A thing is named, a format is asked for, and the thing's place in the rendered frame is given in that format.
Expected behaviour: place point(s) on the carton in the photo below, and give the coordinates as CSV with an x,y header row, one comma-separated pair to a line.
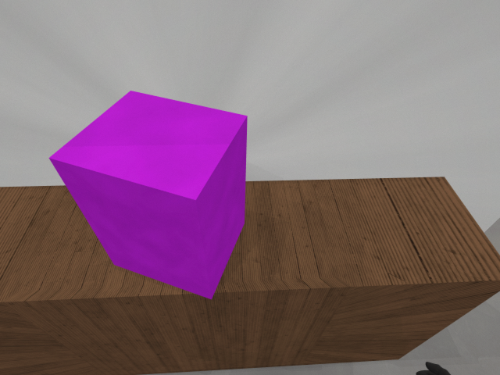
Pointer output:
x,y
162,184

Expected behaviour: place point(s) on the pedestal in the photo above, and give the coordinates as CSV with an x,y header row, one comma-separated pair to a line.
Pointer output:
x,y
323,271

